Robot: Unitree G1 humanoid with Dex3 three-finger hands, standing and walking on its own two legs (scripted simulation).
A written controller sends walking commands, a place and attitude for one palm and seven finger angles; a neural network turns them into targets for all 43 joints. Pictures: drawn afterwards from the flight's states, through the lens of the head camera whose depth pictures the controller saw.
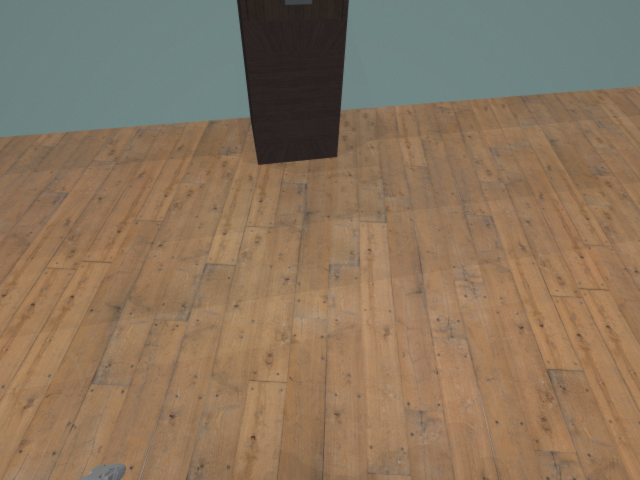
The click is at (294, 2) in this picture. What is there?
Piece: drawer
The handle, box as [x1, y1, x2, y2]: [284, 0, 311, 4]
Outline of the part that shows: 284,0 285,4 311,3 311,0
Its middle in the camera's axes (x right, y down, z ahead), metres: -0.09 -0.91 +1.45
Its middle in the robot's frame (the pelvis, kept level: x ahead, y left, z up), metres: +1.69 +0.17 +0.01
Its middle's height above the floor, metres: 0.78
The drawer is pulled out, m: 0.00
